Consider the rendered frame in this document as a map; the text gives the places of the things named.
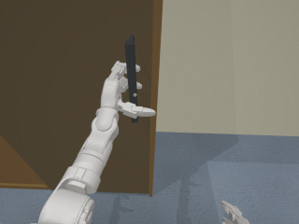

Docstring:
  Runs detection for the right robot hand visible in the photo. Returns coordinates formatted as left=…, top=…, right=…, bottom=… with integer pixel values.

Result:
left=221, top=201, right=249, bottom=224

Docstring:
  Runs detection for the handle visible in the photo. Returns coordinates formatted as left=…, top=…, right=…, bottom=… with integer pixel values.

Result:
left=124, top=35, right=138, bottom=123

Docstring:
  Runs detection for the wardrobe door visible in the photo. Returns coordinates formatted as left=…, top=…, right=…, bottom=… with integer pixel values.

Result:
left=0, top=0, right=153, bottom=194
left=0, top=135, right=46, bottom=185

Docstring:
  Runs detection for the left robot hand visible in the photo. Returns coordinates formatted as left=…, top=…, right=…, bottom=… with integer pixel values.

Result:
left=100, top=61, right=156, bottom=119

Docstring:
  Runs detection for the robot left forearm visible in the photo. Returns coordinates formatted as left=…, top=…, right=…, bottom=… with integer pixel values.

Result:
left=38, top=107, right=119, bottom=223

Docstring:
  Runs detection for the robot left upper arm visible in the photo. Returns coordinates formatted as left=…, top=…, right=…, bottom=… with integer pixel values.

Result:
left=30, top=188, right=94, bottom=224

